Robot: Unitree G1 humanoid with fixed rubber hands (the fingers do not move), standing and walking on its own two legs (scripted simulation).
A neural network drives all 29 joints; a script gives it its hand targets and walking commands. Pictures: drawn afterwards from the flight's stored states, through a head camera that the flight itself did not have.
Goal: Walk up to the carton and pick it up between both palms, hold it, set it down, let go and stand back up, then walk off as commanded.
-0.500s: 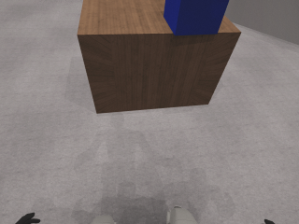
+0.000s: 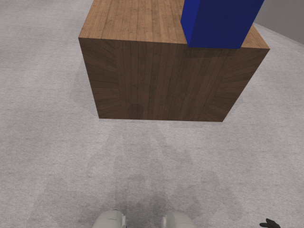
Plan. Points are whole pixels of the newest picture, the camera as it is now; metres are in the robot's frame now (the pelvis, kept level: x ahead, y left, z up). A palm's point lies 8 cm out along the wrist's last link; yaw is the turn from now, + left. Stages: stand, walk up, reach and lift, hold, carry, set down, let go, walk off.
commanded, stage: walk up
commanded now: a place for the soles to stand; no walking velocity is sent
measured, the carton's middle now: (216, 9) +1.07 -0.27 +0.08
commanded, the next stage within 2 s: none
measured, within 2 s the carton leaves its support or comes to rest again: neither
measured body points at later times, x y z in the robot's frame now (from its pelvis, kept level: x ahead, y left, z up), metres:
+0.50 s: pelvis +0.15 -0.12 -0.01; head +0.17 -0.10 +0.44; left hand +0.19 +0.21 -0.13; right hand +0.25 -0.46 -0.09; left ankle +0.22 -0.02 -0.70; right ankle +0.14 -0.23 -0.69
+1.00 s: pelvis +0.28 -0.26 -0.02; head +0.30 -0.25 +0.43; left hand +0.37 +0.07 -0.12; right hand +0.37 -0.61 -0.11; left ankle +0.31 -0.14 -0.66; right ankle +0.32 -0.37 -0.70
